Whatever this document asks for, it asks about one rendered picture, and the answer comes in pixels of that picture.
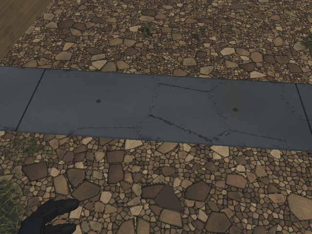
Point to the left robot hand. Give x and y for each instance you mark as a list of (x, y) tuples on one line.
[(36, 222)]

